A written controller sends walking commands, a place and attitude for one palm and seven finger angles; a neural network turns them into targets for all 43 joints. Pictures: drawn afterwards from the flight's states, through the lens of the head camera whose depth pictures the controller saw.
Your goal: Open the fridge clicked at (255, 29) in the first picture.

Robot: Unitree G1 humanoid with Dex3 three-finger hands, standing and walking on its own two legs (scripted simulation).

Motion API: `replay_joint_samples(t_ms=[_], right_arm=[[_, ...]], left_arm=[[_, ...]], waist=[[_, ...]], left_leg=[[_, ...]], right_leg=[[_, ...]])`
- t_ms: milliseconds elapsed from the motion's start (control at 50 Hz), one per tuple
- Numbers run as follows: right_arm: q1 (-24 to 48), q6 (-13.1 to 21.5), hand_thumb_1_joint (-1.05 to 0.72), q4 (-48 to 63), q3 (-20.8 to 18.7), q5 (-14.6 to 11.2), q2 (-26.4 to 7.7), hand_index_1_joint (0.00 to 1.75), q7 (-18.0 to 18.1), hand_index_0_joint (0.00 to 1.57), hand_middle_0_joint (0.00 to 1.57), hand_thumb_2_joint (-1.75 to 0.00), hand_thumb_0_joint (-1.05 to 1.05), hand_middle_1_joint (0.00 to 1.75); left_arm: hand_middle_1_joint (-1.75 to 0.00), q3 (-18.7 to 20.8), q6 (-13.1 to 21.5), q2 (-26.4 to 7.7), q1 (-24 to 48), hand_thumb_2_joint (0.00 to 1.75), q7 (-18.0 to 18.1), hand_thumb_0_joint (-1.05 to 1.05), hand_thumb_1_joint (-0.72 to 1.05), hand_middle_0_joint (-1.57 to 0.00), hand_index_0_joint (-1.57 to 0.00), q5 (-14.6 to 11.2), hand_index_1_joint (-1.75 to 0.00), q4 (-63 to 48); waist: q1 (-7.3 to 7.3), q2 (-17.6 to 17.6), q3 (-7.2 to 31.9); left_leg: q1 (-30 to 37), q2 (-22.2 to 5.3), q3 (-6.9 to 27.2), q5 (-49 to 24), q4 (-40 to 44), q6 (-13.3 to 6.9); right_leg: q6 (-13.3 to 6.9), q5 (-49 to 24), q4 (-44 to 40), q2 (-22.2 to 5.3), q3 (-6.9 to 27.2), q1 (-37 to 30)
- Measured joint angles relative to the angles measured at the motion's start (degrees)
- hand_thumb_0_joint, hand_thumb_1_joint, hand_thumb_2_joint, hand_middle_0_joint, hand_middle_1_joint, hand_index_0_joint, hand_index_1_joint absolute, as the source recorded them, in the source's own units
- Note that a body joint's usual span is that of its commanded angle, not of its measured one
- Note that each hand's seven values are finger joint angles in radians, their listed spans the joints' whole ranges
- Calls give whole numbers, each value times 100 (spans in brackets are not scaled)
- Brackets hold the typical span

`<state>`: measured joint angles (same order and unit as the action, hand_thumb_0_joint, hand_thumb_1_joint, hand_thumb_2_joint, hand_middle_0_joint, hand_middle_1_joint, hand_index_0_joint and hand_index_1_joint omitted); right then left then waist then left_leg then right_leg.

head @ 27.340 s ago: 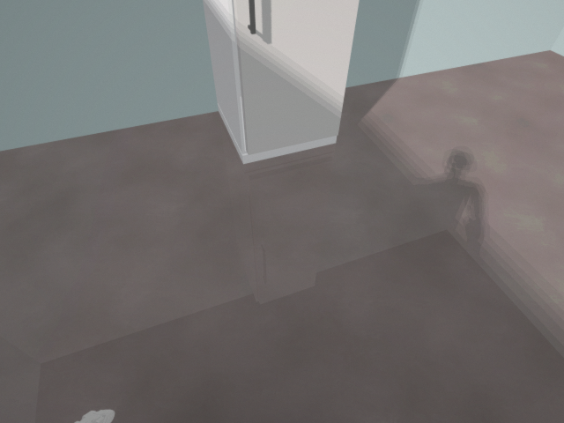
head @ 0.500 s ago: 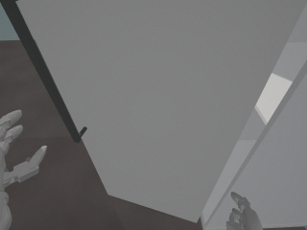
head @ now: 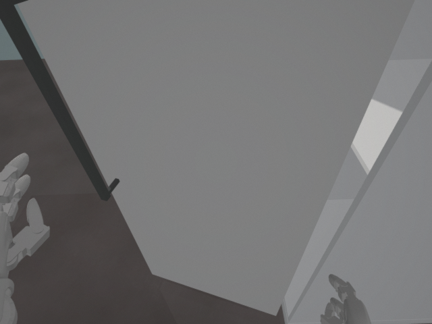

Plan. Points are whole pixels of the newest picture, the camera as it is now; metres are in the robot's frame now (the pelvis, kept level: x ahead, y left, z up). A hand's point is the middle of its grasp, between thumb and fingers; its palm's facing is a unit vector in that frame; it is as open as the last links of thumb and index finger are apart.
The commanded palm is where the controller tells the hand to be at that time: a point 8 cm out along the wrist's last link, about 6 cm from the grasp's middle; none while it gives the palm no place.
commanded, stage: step back with the hand held close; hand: left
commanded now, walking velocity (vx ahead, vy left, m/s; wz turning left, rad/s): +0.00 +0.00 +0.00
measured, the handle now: (76, 121) +0.41 +0.34 +0.18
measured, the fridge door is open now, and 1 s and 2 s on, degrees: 71 71 71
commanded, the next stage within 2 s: stop stepping back and stand still in 1.58 s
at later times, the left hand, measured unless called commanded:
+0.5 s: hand (6, 251) +0.15 +0.30 +0.16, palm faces +0.38 -0.79 -0.47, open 7.4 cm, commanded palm +0.09 +0.34 +0.18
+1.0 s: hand out of the picture +0.09 +0.31 +0.17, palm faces +0.48 -0.77 -0.43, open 7.4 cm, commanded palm +0.02 +0.34 +0.18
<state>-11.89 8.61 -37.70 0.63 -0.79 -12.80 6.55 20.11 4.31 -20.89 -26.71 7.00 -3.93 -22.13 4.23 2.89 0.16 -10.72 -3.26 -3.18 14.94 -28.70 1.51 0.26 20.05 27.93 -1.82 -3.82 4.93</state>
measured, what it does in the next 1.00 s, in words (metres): shifts its weight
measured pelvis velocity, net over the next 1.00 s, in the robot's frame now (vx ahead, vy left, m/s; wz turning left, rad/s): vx -0.10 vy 0.04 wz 0.04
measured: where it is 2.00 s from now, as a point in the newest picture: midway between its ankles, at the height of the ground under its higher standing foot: outside the picture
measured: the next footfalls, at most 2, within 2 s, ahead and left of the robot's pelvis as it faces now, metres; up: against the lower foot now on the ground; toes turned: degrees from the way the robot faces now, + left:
right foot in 1.32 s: -0.19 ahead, -0.02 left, +0.00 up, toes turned +0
left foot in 1.98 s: -0.18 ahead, +0.19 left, +0.00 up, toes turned +1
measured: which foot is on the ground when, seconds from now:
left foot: down 0.00-1.00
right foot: down 0.00-1.00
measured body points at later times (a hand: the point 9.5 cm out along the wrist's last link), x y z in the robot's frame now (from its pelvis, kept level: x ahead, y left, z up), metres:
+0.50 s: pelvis -0.05 +0.04 -0.01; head -0.03 +0.06 +0.44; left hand +0.13 +0.34 +0.19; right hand +0.12 -0.19 -0.08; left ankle +0.01 +0.14 -0.74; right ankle -0.05 -0.11 -0.74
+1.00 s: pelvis -0.10 +0.04 -0.01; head -0.09 +0.06 +0.43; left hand +0.06 +0.35 +0.19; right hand +0.07 -0.19 -0.08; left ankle +0.00 +0.14 -0.73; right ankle -0.05 -0.11 -0.74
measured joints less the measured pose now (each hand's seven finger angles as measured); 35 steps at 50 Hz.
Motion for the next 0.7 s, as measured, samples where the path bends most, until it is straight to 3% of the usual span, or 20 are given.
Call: replay_joint_samples(t_ms=[140, 240, 300, 380, 520, 700], right_arm=[[17, -36, -90, 51, -9, -6, -20, 30, -2, 20, 20, -90, 1, 30], [224, -423, -90, 201, -14, -6, -48, 30, -90, 20, 20, -90, 1, 30], [264, -627, -91, 373, -19, -40, -18, 30, -108, 20, 20, -90, 1, 30], [210, -757, -91, 569, -16, -75, 43, 30, -97, 20, 20, -90, 1, 30], [8, -533, -91, 657, 89, -82, 154, 30, -84, 20, 20, -90, 1, 30], [-159, -242, -90, 402, 163, -62, 226, 30, -158, 21, 20, -90, 1, 30]], left_arm=[[-30, -1, 16, 23, 40, 89, -2, 1, 88, -21, -21, -1, -30, -41], [-30, 106, 352, 46, 158, 90, -26, 1, 89, -21, -21, 102, -30, -111], [-30, 147, 427, -53, -63, 90, -25, 1, 89, -21, -21, 94, -30, -323], [-30, 220, 461, -258, -398, 90, -8, 1, 89, -21, -21, 63, -30, -645], [-30, 494, 619, -499, -393, 90, 85, 1, 88, -21, -21, 49, -30, -893], [-30, 506, 798, -191, -299, 90, 150, 1, 89, -21, -21, 125, -30, -816]], waist=[[-8, 15, -8], [-191, -20, -167], [-309, -130, -228], [-376, -282, -303], [-353, -365, -401], [-239, -200, -349]], left_leg=[[-42, -8, 6, 11, -59, -31], [-411, -23, 29, -56, -326, -191], [-514, 5, -33, -58, -255, -144], [-693, 54, -124, -148, -299, -239], [-1031, 127, -70, -297, -461, -372], [-1398, 102, 113, -135, -829, -393]], right_leg=[[19, -24, -17, 8, -5, 3], [80, -172, -38, 19, -32, 223], [134, -216, 47, -23, 25, 428], [209, -320, 107, -84, 116, 642], [150, -388, 323, -86, 162, 963], [190, -494, 453, -2, 81, 1161]])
